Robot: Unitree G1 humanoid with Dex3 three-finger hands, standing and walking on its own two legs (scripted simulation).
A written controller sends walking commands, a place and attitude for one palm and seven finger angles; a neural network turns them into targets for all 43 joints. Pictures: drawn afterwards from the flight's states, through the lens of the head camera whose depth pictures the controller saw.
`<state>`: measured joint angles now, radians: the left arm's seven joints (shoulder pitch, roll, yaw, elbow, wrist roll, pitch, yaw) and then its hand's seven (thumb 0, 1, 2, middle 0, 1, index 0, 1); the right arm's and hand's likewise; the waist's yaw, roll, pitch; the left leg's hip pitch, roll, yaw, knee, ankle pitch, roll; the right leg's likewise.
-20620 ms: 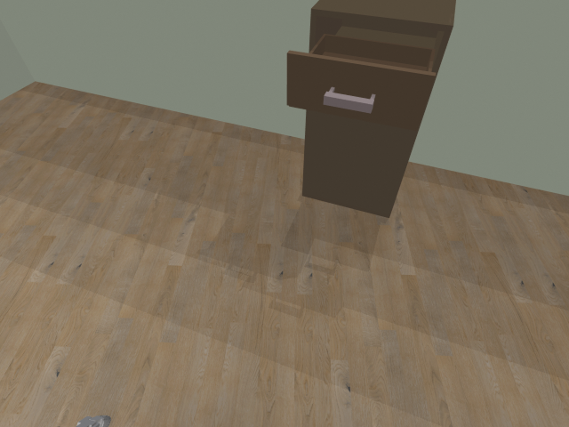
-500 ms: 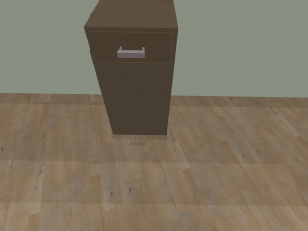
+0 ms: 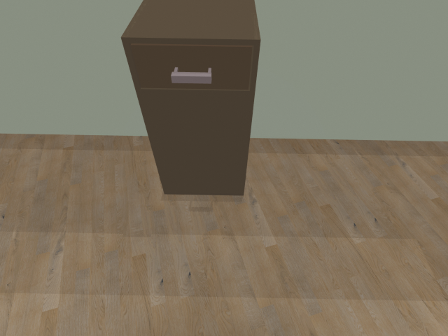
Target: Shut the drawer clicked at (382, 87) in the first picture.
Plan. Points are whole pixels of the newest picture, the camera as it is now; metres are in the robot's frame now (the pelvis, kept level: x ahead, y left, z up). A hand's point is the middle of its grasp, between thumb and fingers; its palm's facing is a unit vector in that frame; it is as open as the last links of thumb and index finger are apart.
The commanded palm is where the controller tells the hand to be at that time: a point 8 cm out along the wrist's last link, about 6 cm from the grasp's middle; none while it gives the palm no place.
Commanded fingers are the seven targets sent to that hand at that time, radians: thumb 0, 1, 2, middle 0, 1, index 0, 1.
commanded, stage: stand and wait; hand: left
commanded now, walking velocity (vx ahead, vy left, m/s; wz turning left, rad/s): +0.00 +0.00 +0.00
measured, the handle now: (192, 74) +0.89 +0.16 -0.01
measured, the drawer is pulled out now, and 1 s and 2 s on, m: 0.00 0.00 0.00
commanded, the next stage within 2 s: none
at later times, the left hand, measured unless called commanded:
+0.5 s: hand out of the picture +0.04 +0.20 -0.17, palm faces +0.01 -0.97 -0.26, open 7.4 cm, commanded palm none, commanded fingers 0.00 0.90 0.90 -0.20 -0.30 -0.20 -0.30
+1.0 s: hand out of the picture +0.05 +0.20 -0.17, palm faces +0.00 -0.96 -0.27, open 7.4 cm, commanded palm none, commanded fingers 0.00 0.90 0.90 -0.20 -0.30 -0.20 -0.30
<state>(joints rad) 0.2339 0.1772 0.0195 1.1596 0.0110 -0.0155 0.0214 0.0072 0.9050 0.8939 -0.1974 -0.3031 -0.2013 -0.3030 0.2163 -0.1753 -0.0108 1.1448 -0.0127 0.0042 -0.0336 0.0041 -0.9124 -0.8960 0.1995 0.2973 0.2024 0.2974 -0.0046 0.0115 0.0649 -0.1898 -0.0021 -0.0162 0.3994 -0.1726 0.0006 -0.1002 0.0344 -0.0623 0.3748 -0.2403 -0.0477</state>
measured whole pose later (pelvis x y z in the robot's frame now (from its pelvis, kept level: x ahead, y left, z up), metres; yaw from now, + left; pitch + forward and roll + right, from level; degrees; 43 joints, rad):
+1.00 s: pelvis +0.01 -0.01 +0.00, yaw +0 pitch -2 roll +0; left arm 0.18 0.23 0.02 1.15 0.01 -0.02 0.01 0.01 0.90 0.89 -0.20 -0.30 -0.20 -0.30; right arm 0.17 -0.24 -0.01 1.15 -0.01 0.00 -0.03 0.00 -0.91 -0.90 0.20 0.30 0.20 0.30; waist -0.01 0.01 0.06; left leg -0.15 0.01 -0.01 0.35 -0.16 -0.01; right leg -0.07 0.04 -0.05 0.32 -0.23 -0.06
